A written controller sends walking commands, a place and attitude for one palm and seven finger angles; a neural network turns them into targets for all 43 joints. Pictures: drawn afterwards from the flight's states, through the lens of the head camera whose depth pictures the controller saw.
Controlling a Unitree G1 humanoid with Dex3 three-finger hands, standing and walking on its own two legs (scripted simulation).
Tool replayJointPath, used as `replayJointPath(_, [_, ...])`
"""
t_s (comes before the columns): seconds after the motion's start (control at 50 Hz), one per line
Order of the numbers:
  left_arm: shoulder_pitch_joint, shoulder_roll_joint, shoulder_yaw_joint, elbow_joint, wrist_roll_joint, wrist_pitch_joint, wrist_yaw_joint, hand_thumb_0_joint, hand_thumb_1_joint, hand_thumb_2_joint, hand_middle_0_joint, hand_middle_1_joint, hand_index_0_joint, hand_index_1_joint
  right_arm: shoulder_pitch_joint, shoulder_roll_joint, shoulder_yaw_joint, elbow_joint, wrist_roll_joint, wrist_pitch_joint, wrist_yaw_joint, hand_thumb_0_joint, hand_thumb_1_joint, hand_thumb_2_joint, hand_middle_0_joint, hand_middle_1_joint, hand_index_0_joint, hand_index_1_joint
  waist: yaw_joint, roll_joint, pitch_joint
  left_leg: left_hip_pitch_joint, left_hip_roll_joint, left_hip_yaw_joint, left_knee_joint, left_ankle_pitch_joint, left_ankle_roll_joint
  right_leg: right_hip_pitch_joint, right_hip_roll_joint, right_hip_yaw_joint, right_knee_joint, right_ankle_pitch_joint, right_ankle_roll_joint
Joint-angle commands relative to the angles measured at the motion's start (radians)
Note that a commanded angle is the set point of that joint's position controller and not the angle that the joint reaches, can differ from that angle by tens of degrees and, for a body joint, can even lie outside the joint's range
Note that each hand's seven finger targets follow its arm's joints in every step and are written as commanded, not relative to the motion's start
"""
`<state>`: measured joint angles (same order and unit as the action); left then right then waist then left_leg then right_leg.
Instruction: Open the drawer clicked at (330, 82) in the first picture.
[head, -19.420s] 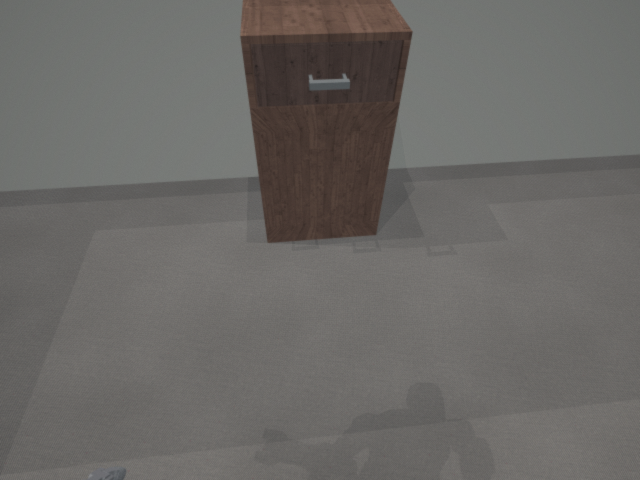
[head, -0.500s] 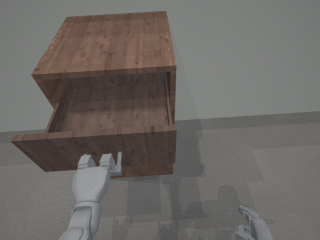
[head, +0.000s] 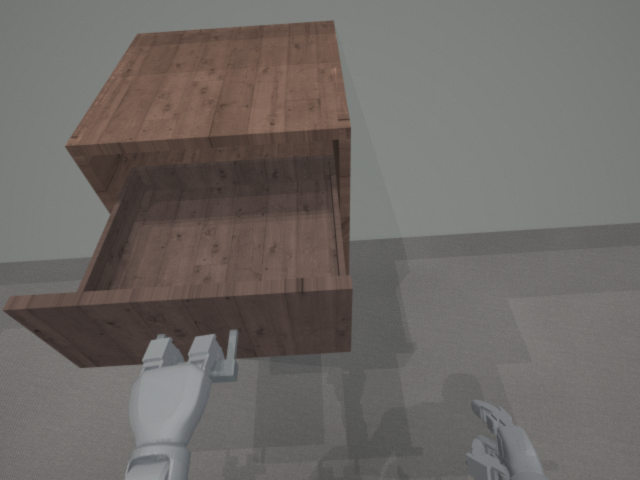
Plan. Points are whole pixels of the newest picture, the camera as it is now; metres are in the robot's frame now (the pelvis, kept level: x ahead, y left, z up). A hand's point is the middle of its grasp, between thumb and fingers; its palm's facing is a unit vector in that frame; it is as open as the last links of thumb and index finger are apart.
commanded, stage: pull the drawer open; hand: left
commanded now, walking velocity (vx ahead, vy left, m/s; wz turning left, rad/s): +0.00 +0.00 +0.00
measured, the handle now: (194, 356) +0.27 +0.20 -0.01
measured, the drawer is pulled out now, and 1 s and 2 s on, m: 0.30 0.30 0.30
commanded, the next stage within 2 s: open the thumb to release the handle in 0.20 s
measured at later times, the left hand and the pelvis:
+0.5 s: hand (192, 406) +0.21 +0.19 -0.03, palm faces +0.03 -0.11 -0.99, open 6.3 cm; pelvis +0.00 +0.00 -0.01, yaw +0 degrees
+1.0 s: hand (193, 410) +0.21 +0.19 -0.03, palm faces +0.01 -0.09 -1.00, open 13.7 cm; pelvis -0.01 +0.00 -0.01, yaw +1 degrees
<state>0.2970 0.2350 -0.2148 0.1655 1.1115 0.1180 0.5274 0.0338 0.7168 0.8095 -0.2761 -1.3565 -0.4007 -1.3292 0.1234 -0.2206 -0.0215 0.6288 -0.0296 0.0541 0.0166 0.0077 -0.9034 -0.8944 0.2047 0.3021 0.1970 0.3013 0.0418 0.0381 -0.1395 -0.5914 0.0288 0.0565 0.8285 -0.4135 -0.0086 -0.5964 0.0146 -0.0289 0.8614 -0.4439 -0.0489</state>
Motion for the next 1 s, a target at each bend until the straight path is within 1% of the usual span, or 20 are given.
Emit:
replayJointPath(0.0, [0.035,0.098,0.098,-0.162,-0.011,0.012,0.038,0.000,0.900,0.900,-0.400,-1.350,-0.400,-1.350,-0.135,-0.086,-0.033,-0.166,0.002,-0.046,-0.008,0.000,-0.900,-0.900,0.200,0.300,0.200,0.300,0.026,-0.086,-0.133,0.084,-0.071,-0.018,-0.063,0.206,0.029,0.104,0.009,0.058,-0.144,0.349,0.008])
replayJointPath(0.06, [0.050,0.108,0.111,-0.170,-0.010,0.011,0.041,0.000,0.900,0.900,-0.400,-1.350,-0.400,-1.350,-0.134,-0.087,-0.033,-0.165,0.001,-0.048,-0.011,0.000,-0.900,-0.900,0.200,0.300,0.200,0.300,0.030,-0.089,-0.148,0.088,-0.072,-0.020,-0.055,0.214,0.029,0.112,0.010,0.063,-0.142,0.365,0.006])
replayJointPath(0.1, [0.125,0.069,0.071,-0.183,-0.016,0.009,0.036,0.000,0.900,0.900,-0.400,-1.350,-0.400,-1.350,-0.136,-0.081,-0.031,-0.176,0.002,-0.051,-0.002,0.000,-0.900,-0.900,0.200,0.300,0.200,0.300,0.039,-0.078,-0.153,0.091,-0.071,-0.019,-0.054,0.234,0.029,0.115,0.012,0.056,-0.127,0.395,0.005])
replayJointPath(0.18, [0.189,0.078,0.074,-0.235,-0.020,-0.001,0.030,0.000,0.900,0.900,-0.400,-1.350,-0.400,-1.350,-0.133,-0.082,-0.029,-0.195,0.001,-0.049,0.013,0.000,-0.900,-0.900,0.200,0.300,0.200,0.300,0.044,-0.071,-0.171,0.097,-0.065,-0.021,-0.043,0.270,0.028,0.116,0.014,0.050,-0.105,0.431,0.002])
replayJointPath(0.22, [0.193,0.071,0.067,-0.229,-0.017,-0.006,0.029,0.000,0.900,0.900,-0.400,-1.350,-0.400,-1.350,-0.136,-0.084,-0.028,-0.194,0.000,-0.049,0.017,0.000,-0.900,-0.900,0.200,0.300,0.200,0.300,0.035,-0.098,-0.143,0.077,-0.066,-0.024,-0.036,0.265,0.029,0.102,0.015,0.056,-0.102,0.446,0.004])
replayJointPath(0.26, [0.204,0.088,0.089,-0.238,-0.016,-0.010,0.033,0.000,0.900,0.900,-0.400,-1.350,-0.400,-1.350,-0.131,-0.085,-0.029,-0.197,-0.003,-0.049,0.017,0.000,-0.900,-0.900,0.200,0.300,0.200,0.300,0.035,-0.092,-0.160,0.077,-0.067,-0.024,-0.027,0.278,0.027,0.114,0.013,0.065,-0.097,0.487,0.003])
replayJointPath(0.28, [-0.113,0.127,0.096,-0.234,0.014,-0.006,0.048,0.000,0.900,0.900,-0.400,-1.350,-0.400,-1.350,-0.138,-0.100,-0.026,-0.156,-0.012,-0.040,0.003,0.000,-0.900,-0.900,0.200,0.300,0.200,0.300,-0.027,-0.092,-0.150,0.064,-0.064,-0.033,-0.008,0.238,0.031,0.046,0.004,0.075,-0.092,0.446,0.012])
replayJointPath(0.3, [-0.089,0.120,0.119,-0.214,0.026,-0.005,0.059,0.000,0.830,0.870,-0.395,-1.342,-0.395,-1.342,-0.124,-0.088,-0.036,-0.159,-0.016,-0.049,-0.003,0.000,-0.900,-0.900,0.200,0.300,0.200,0.300,0.000,-0.070,-0.170,0.064,-0.065,-0.025,-0.003,0.225,0.031,0.055,0.006,0.068,-0.091,0.414,0.012])
replayJointPath(0.34, [0.000,0.090,0.097,-0.168,0.021,0.008,0.068,0.000,0.690,0.810,-0.385,-1.327,-0.385,-1.327,-0.122,-0.086,-0.034,-0.162,-0.012,-0.056,-0.005,0.000,-0.900,-0.900,0.200,0.300,0.200,0.300,0.015,-0.062,-0.190,0.076,-0.068,-0.025,-0.005,0.246,0.029,0.066,0.010,0.056,-0.084,0.432,0.007])
replayJointPath(0.38, [-0.018,0.094,0.095,-0.193,0.008,0.023,0.067,0.000,0.550,0.750,-0.375,-1.313,-0.375,-1.313,-0.121,-0.088,-0.038,-0.159,-0.007,-0.051,-0.006,0.000,-0.900,-0.900,0.200,0.300,0.200,0.300,0.014,-0.072,-0.231,0.102,-0.067,-0.023,-0.009,0.281,0.028,0.095,0.010,0.054,-0.081,0.480,0.008])
replayJointPath(0.44, [0.020,0.095,0.087,-0.167,-0.004,0.043,0.051,0.000,0.340,0.660,-0.360,-1.290,-0.360,-1.290,-0.135,-0.085,-0.033,-0.157,0.003,-0.046,-0.011,0.000,-0.900,-0.900,0.200,0.300,0.200,0.300,0.016,-0.125,-0.186,0.082,-0.072,-0.022,-0.022,0.271,0.028,0.117,0.007,0.055,-0.099,0.505,0.014])
replayJointPath(0.48, [0.010,0.107,0.091,-0.181,0.001,0.042,0.045,0.000,0.200,0.600,-0.350,-1.275,-0.350,-1.275,-0.142,-0.086,-0.027,-0.159,0.002,-0.043,-0.014,0.000,-0.900,-0.900,0.200,0.300,0.200,0.300,0.026,-0.106,-0.193,0.082,-0.073,-0.020,-0.035,0.261,0.027,0.127,0.006,0.062,-0.103,0.488,0.013])
replayJointPath(0.52, [0.013,0.080,0.055,-0.187,0.001,0.040,0.036,0.000,0.060,0.540,-0.340,-1.260,-0.340,-1.260,-0.142,-0.084,-0.026,-0.162,0.004,-0.044,-0.012,0.000,-0.900,-0.900,0.200,0.300,0.200,0.300,0.021,-0.091,-0.169,0.093,-0.071,-0.020,-0.041,0.251,0.029,0.110,0.007,0.050,-0.115,0.439,0.012])
replayJointPath(0.6, [-0.010,0.087,0.066,-0.163,0.004,0.031,0.031,0.000,-0.220,0.420,-0.320,-1.230,-0.320,-1.230,-0.141,-0.084,-0.024,-0.160,0.003,-0.043,-0.017,0.000,-0.900,-0.900,0.200,0.300,0.200,0.300,0.020,-0.088,-0.139,0.086,-0.071,-0.023,-0.051,0.214,0.029,0.095,0.009,0.051,-0.132,0.370,0.011])
replayJointPath(0.68, [-0.034,0.095,0.074,-0.174,0.006,0.022,0.034,0.000,-0.500,0.300,-0.300,-1.200,-0.300,-1.200,-0.137,-0.083,-0.027,-0.166,0.000,-0.043,-0.017,0.000,-0.900,-0.900,0.200,0.300,0.200,0.300,0.023,-0.068,-0.158,0.102,-0.069,-0.022,-0.052,0.214,0.030,0.090,0.010,0.051,-0.135,0.342,0.007])
replayJointPath(0.78, [-0.028,0.053,0.028,-0.172,0.010,0.018,0.038,0.000,-0.500,0.300,-0.300,-1.200,-0.300,-1.200,-0.134,-0.083,-0.030,-0.170,-0.003,-0.042,-0.007,0.000,-0.900,-0.900,0.200,0.300,0.200,0.300,0.015,-0.075,-0.160,0.107,-0.065,-0.028,-0.045,0.227,0.030,0.070,0.013,0.038,-0.123,0.337,0.005])
replayJointPath(0.86, [-0.071,0.065,0.034,-0.171,0.012,0.023,0.038,0.000,-0.500,0.300,-0.300,-1.200,-0.300,-1.200,-0.139,-0.089,-0.032,-0.165,-0.002,-0.040,-0.009,0.000,-0.900,-0.900,0.200,0.300,0.200,0.300,0.010,-0.089,-0.155,0.097,-0.065,-0.031,-0.045,0.214,0.031,0.070,0.011,0.041,-0.128,0.333,0.005])
replayJointPath(0.9, [-0.096,0.023,-0.016,-0.153,0.019,0.027,0.034,0.000,-0.500,0.300,-0.300,-1.200,-0.300,-1.200,-0.138,-0.084,-0.035,-0.163,-0.001,-0.041,-0.006,0.000,-0.900,-0.900,0.200,0.300,0.200,0.300,0.000,-0.082,-0.141,0.099,-0.062,-0.033,-0.041,0.201,0.033,0.040,0.010,0.036,-0.128,0.301,0.005])
replayJointPath(0.96, [-0.155,0.065,0.023,-0.138,0.019,0.031,0.035,0.000,-0.500,0.300,-0.300,-1.200,-0.300,-1.200,-0.136,-0.090,-0.034,-0.153,-0.001,-0.039,-0.016,0.000,-0.900,-0.900,0.200,0.300,0.200,0.300,0.000,-0.094,-0.160,0.091,-0.066,-0.034,-0.040,0.185,0.034,0.051,0.010,0.045,-0.132,0.282,0.006])
replayJointPath(0.98, [-0.169,0.043,-0.007,-0.148,0.018,0.031,0.034,0.000,-0.500,0.300,-0.300,-1.200,-0.300,-1.200,-0.133,-0.089,-0.031,-0.156,-0.004,-0.042,-0.016,0.000,-0.900,-0.900,0.200,0.300,0.200,0.300,-0.004,-0.099,-0.167,0.092,-0.066,-0.031,-0.037,0.183,0.038,0.052,0.004,0.045,-0.134,0.290,0.011])
